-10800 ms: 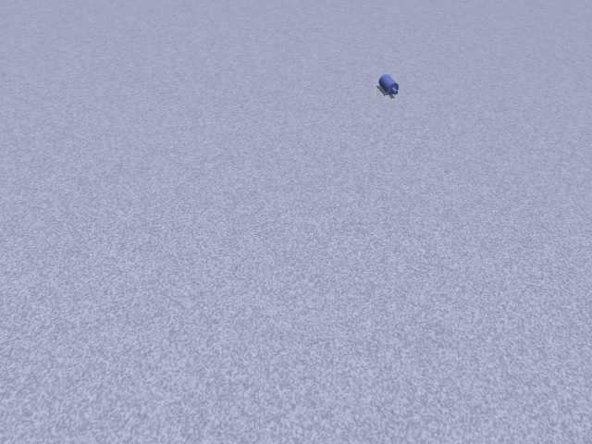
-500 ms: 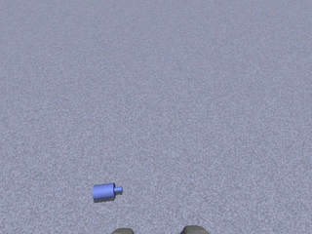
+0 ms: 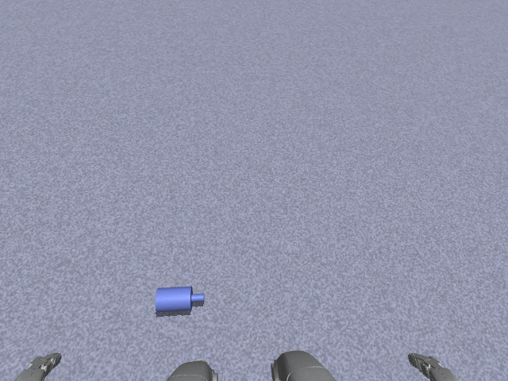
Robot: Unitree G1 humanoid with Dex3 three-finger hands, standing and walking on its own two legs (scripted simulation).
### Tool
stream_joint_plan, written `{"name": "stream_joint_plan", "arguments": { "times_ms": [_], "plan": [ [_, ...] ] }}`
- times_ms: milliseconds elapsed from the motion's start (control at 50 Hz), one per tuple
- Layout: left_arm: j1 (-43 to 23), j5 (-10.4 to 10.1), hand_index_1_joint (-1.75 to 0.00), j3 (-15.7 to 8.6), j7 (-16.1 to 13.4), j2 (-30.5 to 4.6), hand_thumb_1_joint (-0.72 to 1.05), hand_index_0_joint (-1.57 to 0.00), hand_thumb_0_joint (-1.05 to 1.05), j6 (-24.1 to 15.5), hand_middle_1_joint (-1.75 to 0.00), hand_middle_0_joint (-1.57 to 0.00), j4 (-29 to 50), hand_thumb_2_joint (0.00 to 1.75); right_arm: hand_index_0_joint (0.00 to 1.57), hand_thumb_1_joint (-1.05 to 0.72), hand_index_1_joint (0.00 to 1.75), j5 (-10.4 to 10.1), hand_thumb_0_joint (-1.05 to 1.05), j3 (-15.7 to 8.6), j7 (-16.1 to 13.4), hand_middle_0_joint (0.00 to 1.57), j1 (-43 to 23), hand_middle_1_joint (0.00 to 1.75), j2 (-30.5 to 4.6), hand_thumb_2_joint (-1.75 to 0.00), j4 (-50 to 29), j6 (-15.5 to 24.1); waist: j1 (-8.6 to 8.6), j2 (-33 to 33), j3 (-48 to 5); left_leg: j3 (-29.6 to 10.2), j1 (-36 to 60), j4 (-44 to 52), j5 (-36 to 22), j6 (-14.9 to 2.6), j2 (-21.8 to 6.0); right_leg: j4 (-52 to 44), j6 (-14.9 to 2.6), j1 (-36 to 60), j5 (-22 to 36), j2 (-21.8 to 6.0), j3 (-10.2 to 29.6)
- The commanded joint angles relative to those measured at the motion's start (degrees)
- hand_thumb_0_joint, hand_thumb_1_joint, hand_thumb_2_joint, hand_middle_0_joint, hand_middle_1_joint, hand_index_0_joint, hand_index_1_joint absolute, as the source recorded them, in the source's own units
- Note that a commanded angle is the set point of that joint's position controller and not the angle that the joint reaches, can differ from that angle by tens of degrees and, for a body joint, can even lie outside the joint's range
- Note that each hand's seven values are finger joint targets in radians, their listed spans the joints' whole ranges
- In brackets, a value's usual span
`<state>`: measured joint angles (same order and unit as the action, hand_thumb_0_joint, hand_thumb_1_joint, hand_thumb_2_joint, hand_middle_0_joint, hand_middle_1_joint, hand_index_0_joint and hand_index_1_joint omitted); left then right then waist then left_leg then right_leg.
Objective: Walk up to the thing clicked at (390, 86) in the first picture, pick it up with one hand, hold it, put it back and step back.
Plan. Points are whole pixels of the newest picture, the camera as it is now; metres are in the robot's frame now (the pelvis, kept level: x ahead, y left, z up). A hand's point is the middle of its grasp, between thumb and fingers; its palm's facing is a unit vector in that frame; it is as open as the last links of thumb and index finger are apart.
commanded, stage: walk up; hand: left
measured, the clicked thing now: (181, 298) +0.41 +0.21 -0.72
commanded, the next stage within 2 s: none
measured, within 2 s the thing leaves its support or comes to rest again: neither
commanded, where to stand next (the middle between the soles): +0.02 -0.01 m, yaw +0 degrees
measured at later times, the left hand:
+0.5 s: hand out of the picture +0.09 +0.23 -0.13, palm faces -0.05 -0.95 -0.31, open 7.4 cm
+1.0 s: hand out of the picture +0.06 +0.24 -0.14, palm faces -0.03 -0.95 -0.32, open 7.4 cm
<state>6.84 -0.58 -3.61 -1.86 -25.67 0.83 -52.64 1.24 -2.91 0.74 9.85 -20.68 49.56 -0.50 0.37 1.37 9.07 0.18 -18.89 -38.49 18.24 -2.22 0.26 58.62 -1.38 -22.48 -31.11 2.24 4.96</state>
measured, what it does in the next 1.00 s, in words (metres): steps on the spot: right foot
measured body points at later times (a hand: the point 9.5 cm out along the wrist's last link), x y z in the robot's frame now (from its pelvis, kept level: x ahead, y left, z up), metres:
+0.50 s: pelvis -0.02 -0.01 +0.02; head -0.02 -0.01 +0.47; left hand +0.09 +0.27 -0.11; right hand +0.06 -0.32 -0.10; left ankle +0.03 +0.10 -0.72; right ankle -0.03 -0.13 -0.72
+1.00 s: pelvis -0.02 -0.01 +0.03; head +0.00 -0.01 +0.47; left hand +0.06 +0.28 -0.11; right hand +0.05 -0.32 -0.11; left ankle +0.03 +0.10 -0.72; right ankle -0.03 -0.13 -0.72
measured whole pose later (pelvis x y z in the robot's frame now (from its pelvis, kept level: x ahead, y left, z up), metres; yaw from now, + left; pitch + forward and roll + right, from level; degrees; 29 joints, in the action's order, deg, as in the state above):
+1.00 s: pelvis -0.02 -0.01 +0.03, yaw -2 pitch -2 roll +0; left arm 6.4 0.3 -1.3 1.3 -19.9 0.0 -66.2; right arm 0.3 0.0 0.5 6.0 -19.7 65.0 1.4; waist 0.2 -0.2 3.3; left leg 1.0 -9.7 -18.5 6.9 -0.2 -0.6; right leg 17.1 -0.2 -4.5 -10.6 0.8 0.5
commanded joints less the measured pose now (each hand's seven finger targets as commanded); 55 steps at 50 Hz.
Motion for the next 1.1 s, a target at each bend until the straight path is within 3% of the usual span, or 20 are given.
{"name": "stream_joint_plan", "arguments": {
  "times_ms": [0, 60, 80, 100, 120, 140, 160, 180, 200, 220, 240, 260, 280, 340, 480, 600, 660, 840, 920, 1080],
  "plan": [
    [0.4, 0.43, -0.3, -1.3, -0.05, -7.76, 0.9, -0.2, 0.0, -1.51, -0.3, -0.2, 3.18, 0.9, 0.2, -0.9, 0.3, 0.0, 0.0, -4.02, -1.83, 0.2, 3.76, 0.3, -16.11, -0.9, -2.7, 2.0, 1.74, -8.87, -13.19, -15.66, 17.62, 7.88, -35.88, -10.64, -16.44, -11.71, 1.49, -0.58, 0.26, -2.82, -0.4],
    [1.21, 0.91, -0.3, -1.14, 0.4, -7.66, 0.9, -0.2, 0.0, -1.36, -0.3, -0.2, 2.52, 0.9, 0.2, -0.9, 0.3, -0.51, 0.0, -3.51, -2.01, 0.2, 2.69, 0.3, -16.37, -0.9, -2.66, 1.94, 1.36, -10.44, -12.86, -14.84, 15.71, 7.44, -39.72, -9.12, -15.75, -18.61, 0.63, 3.98, 2.06, -2.17, -3.39],
    [2.77, 0.92, -0.3, -1.04, 0.42, -7.04, 0.9, -0.2, 0.0, -1.5, -0.3, -0.2, 1.61, 0.9, 0.2, -0.9, 0.3, -0.84, 0.0, -3.2, -1.95, 0.2, 0.99, 0.3, -16.2, -0.9, -2.88, 1.86, 0.04, -10.07, -13.38, -14.44, 13.79, 6.48, -38.2, -8.72, -15.49, -24.95, 0.0, 7.67, 6.21, -2.34, -3.75],
    [4.31, 1.1, -0.3, -1.13, 0.52, -7.23, 0.9, -0.2, 0.0, -1.74, -0.3, -0.2, 0.48, 0.9, 0.2, -0.9, 0.3, -1.13, 0.0, -2.79, -1.79, 0.2, -1.09, 0.3, -16.0, -0.9, -3.27, 1.72, -1.44, -8.44, -13.69, -12.34, 9.28, 5.81, -34.82, -6.97, -14.24, -30.81, -0.51, 13.57, 14.31, -2.58, -3.61],
    [5.03, 1.43, -0.3, -1.36, 0.46, -8.44, 0.9, -0.2, 0.0, -2.2, -0.3, -0.2, -0.1, 0.9, 0.2, -0.9, 0.3, -1.57, 0.0, -2.31, -1.64, 0.2, -2.65, 0.3, -14.61, -0.9, -3.51, 1.66, -2.19, -5.79, -14.41, -10.98, 4.62, 3.81, -29.21, -4.55, -12.41, -32.73, -1.71, 19.26, 23.39, -5.17, 0.65],
    [4.64, 1.98, -0.3, -1.7, 0.39, -10.61, 0.9, -0.2, 0.0, -2.63, -0.3, -0.2, 0.05, 0.9, 0.2, -0.9, 0.3, -2.2, 0.0, -1.6, -1.58, 0.2, -3.66, 0.3, -12.35, -0.9, -3.96, 1.72, -1.89, 0.42, -15.59, -7.46, 1.16, -0.29, -22.96, -1.37, -7.98, -33.42, -4.45, 21.61, 31.65, -10.64, 9.47],
    [1.0, 1.54, -0.3, -1.44, 0.56, -11.63, 0.9, -0.2, 0.0, -2.83, -0.3, -0.2, 1.0, 0.9, 0.2, -0.9, 0.3, -2.36, 0.0, -1.15, -1.51, 0.2, -4.31, 0.3, -10.89, -0.9, -3.54, 1.55, -0.84, 2.53, -12.1, -3.68, 1.09, -0.1, -8.97, 1.25, -2.44, -34.98, -8.19, 15.73, 31.66, -15.71, 14.4],
    [-2.73, 1.37, -0.3, -1.02, 1.14, -12.87, 0.9, -0.2, 0.0, -2.69, -0.3, -0.2, 1.89, 0.9, 0.2, -0.9, 0.3, -2.2, 0.0, -1.56, -1.82, 0.2, -2.09, 0.3, -11.44, -0.9, -1.55, 1.26, 1.06, 4.98, -11.34, -2.88, 9.21, 2.6, 3.73, 1.33, -2.16, -33.69, -10.49, 7.2, 31.4, -18.29, 14.46],
    [-4.87, 1.31, -0.3, -0.29, 1.49, -10.76, 0.9, -0.2, 0.0, -2.41, -0.3, -0.2, 2.21, 0.9, 0.2, -0.9, 0.3, -1.67, 0.0, -1.7, -1.72, 0.2, -0.28, 0.3, -11.83, -0.9, 0.32, 1.55, 2.88, 4.42, -9.5, -4.63, 13.82, 7.71, 1.77, 0.96, -3.08, -32.85, -7.93, 2.63, 27.99, -15.87, 11.07],
    [-4.0, 0.88, -0.3, 0.12, 1.63, -8.67, 0.9, -0.2, 0.0, -2.2, -0.3, -0.2, 1.87, 0.9, 0.2, -0.9, 0.3, -1.38, 0.0, -1.81, -1.48, 0.2, -1.34, 0.3, -13.18, -0.9, 1.02, 2.13, 2.08, 1.42, -9.44, -7.25, 14.58, 12.35, -4.54, 0.2, -5.68, -32.6, -4.15, 3.35, 23.95, -12.03, 6.45],
    [-3.92, 0.71, -0.3, 0.2, 1.66, -8.01, 0.9, -0.2, 0.0, -2.0, -0.3, -0.2, 1.2, 0.9, 0.2, -0.9, 0.3, -1.26, 0.0, -1.84, -1.16, 0.2, -3.76, 0.3, -14.31, -0.9, 1.4, 2.49, 0.95, 0.59, -8.87, -9.8, 10.82, 13.42, -8.41, -1.47, -7.95, -32.5, -1.71, 6.77, 21.2, -7.96, 2.92],
    [-1.75, 0.82, -0.3, 0.16, 1.67, -7.76, 0.9, -0.2, 0.0, -1.95, -0.3, -0.2, -0.07, 0.9, 0.2, -0.9, 0.3, -1.29, 0.0, -1.52, -0.94, 0.2, -5.34, 0.3, -14.03, -0.9, 1.46, 2.58, -0.5, 0.95, -9.31, -10.34, 9.54, 13.22, -8.71, -2.47, -9.2, -33.35, -1.67, 9.27, 19.26, -7.55, 2.48],
    [-1.23, 1.0, -0.3, 0.2, 1.71, -7.78, 0.9, -0.2, 0.0, -2.09, -0.3, -0.2, -0.92, 0.9, 0.2, -0.9, 0.3, -1.31, 0.0, -1.23, -0.79, 0.2, -5.72, 0.3, -13.5, -0.9, 1.88, 2.62, -0.6, 2.19, -8.87, -9.63, 8.11, 13.67, -7.47, -2.42, -9.0, -35.51, -1.88, 10.73, 17.64, -7.84, 3.46],
    [-3.9, 0.69, -0.3, 0.19, 1.87, -7.84, 0.9, -0.2, 0.0, -2.43, -0.3, -0.2, -1.64, 0.9, 0.2, -0.9, 0.3, -1.2, 0.0, -0.11, -0.68, 0.2, -5.38, 0.3, -11.91, -0.9, 3.94, 2.89, 0.08, 1.21, -7.19, -6.81, 9.05, 16.82, -8.33, 0.01, -6.5, -38.45, -2.11, 10.8, 19.12, -9.39, 5.25],
    [-4.44, 0.6, -0.3, 0.41, 2.06, -6.67, 0.9, -0.2, 0.0, -2.34, -0.3, -0.2, -5.15, 0.9, 0.2, -0.9, 0.3, -0.96, 0.0, 0.37, -0.66, 0.2, -6.74, 0.3, -12.02, -0.9, 7.96, 3.17, -0.35, -1.87, -7.17, -7.47, 9.36, 21.63, -4.73, 0.65, -7.54, -43.16, -1.38, 13.22, 16.79, -8.57, 3.77],
    [-4.5, 0.69, -0.3, 0.42, 2.36, -6.25, 0.9, -0.2, 0.0, -2.27, -0.3, -0.2, -7.15, 0.9, 0.2, -0.9, 0.3, -0.8, 0.0, 0.41, -0.69, 0.2, -7.47, 0.3, -12.12, -0.9, 9.65, 3.44, -0.38, -2.71, -8.14, -7.74, 9.57, 23.97, -2.57, 0.85, -8.02, -44.39, -0.92, 14.37, 18.06, -8.35, 3.07],
    [-4.69, 0.86, -0.3, 0.25, 2.37, -6.35, 0.9, -0.2, 0.0, -2.37, -0.3, -0.2, -7.74, 0.9, 0.2, -0.9, 0.3, -0.9, 0.0, 0.5, -0.8, 0.2, -7.4, 0.3, -12.02, -0.9, 10.24, 3.54, -0.26, -2.16, -9.88, -7.04, 10.86, 23.37, -6.85, 0.82, -8.23, -44.71, -0.75, 15.74, 20.23, -8.62, 2.95],
    [-4.66, 0.83, -0.3, 0.46, 2.29, -6.27, 0.9, -0.2, 0.0, -2.16, -0.3, -0.2, -9.24, 0.9, 0.2, -0.9, 0.3, -0.86, 0.0, 0.46, -0.98, 0.2, -7.13, 0.3, -12.03, -0.9, 11.52, 3.34, 0.2, -1.71, -9.21, -7.27, 11.22, 23.92, -7.51, 0.9, -8.23, -45.34, -0.31, 14.53, 20.61, -8.39, 2.44],
    [-3.51, 0.57, -0.3, 0.49, 2.23, -5.98, 0.9, -0.2, 0.0, -2.18, -0.3, -0.2, -9.69, 0.9, 0.2, -0.9, 0.3, -1.05, 0.0, 0.51, -1.11, 0.2, -6.95, 0.3, -11.9, -0.9, 11.84, 3.43, -0.22, -2.01, -10.91, -6.84, 13.28, 23.09, -12.79, 0.87, -8.42, -44.87, -0.15, 15.42, 23.69, -8.61, 2.17],
    [-3.67, 0.63, -0.3, 0.63, 1.93, -6.01, 0.9, -0.2, 0.0, -2.0, -0.3, -0.2, -9.98, 0.9, 0.2, -0.9, 0.3, -1.05, 0.0, 0.33, -1.29, 0.2, -7.41, 0.3, -11.71, -0.9, 12.36, 3.09, 0.11, -1.35, -11.33, -5.98, 14.23, 22.33, -16.6, 0.84, -8.35, -44.63, 0.06, 15.68, 27.11, -8.81, 1.81]
  ]
}}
